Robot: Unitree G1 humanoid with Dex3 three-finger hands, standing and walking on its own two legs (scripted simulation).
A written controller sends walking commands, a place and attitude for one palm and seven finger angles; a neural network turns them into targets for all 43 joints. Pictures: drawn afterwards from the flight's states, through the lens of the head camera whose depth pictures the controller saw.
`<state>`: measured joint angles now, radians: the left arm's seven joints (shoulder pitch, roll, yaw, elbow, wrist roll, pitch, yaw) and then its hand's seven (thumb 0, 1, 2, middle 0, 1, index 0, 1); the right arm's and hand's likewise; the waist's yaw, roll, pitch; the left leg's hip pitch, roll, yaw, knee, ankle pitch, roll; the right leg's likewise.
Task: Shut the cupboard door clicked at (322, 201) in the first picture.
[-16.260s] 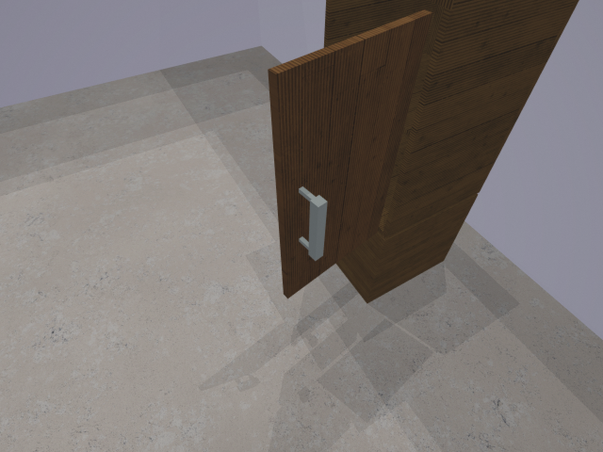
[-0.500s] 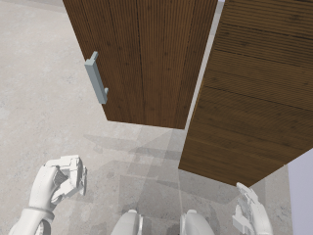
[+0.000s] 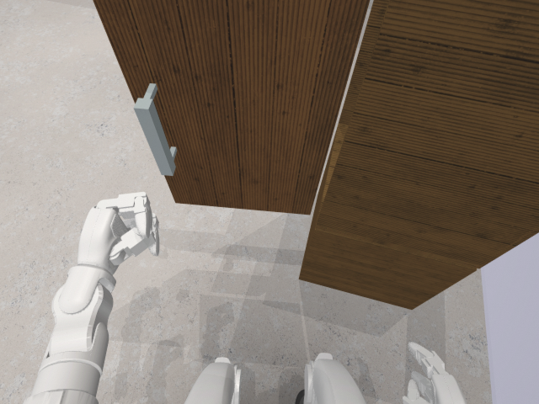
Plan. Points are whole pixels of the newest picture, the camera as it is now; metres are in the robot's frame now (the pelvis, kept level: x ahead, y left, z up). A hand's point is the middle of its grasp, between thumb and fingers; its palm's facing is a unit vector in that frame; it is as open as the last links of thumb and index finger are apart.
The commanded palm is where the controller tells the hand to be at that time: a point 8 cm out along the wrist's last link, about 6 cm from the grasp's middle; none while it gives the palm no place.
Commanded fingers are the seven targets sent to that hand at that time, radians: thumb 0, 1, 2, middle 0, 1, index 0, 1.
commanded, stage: bring the fist close to the handle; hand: left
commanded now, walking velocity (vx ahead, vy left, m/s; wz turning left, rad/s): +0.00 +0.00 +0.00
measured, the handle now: (160, 132) +0.54 +0.21 +0.04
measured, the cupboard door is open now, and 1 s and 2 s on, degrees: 100 100 82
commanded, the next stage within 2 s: push the door shut along its arc in 0.80 s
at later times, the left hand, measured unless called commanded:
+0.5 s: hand (162, 173) +0.45 +0.19 +0.04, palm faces -0.06 -1.00 -0.01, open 3.1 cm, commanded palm +0.42 +0.23 +0.04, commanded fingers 0.00 0.90 0.90 -1.30 -1.50 -1.30 -1.50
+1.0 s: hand (167, 180) +0.43 +0.18 +0.04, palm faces -0.07 -1.00 -0.03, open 3.1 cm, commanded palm +0.43 +0.22 +0.04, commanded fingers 0.00 0.90 0.90 -1.30 -1.50 -1.30 -1.50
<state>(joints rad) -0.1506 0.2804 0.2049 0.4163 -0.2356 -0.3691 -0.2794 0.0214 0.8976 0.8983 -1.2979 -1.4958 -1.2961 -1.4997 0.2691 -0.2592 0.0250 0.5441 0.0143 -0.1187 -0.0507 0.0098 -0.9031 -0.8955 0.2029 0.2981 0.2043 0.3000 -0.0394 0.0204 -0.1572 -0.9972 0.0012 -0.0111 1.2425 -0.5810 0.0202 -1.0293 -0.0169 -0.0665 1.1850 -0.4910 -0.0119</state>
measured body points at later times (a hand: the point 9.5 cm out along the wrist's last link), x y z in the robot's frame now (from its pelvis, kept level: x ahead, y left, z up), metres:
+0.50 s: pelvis +0.00 +0.00 +0.00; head +0.13 +0.01 +0.43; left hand +0.44 +0.24 +0.05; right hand +0.08 -0.26 -0.12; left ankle +0.01 +0.10 -0.63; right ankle +0.04 -0.12 -0.63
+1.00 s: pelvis +0.00 +0.00 +0.00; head +0.11 +0.01 +0.44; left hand +0.43 +0.23 +0.05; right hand +0.09 -0.26 -0.11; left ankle +0.01 +0.10 -0.63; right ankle +0.04 -0.12 -0.63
